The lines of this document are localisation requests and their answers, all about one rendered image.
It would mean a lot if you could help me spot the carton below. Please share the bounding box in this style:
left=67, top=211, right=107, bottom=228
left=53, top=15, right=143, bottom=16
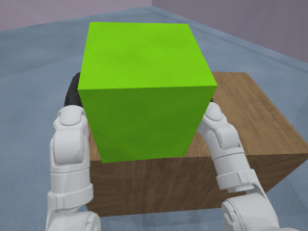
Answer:
left=77, top=22, right=218, bottom=164

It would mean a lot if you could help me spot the pedestal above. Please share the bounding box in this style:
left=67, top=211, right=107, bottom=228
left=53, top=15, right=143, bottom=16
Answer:
left=83, top=71, right=308, bottom=218

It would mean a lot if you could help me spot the robot right upper arm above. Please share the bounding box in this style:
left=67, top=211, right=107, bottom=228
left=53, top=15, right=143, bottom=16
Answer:
left=221, top=192, right=299, bottom=231

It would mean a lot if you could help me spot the left robot forearm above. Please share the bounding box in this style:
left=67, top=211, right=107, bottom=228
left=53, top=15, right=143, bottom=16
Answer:
left=45, top=105, right=93, bottom=231

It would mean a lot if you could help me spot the robot left hand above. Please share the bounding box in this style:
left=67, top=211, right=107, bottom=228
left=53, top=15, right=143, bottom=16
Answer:
left=64, top=72, right=84, bottom=108

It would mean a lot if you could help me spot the robot left upper arm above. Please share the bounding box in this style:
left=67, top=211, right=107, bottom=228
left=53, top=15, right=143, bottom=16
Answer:
left=48, top=211, right=101, bottom=231

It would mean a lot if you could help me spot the right robot forearm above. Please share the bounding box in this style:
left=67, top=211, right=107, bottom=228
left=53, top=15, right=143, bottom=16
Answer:
left=197, top=102, right=280, bottom=227

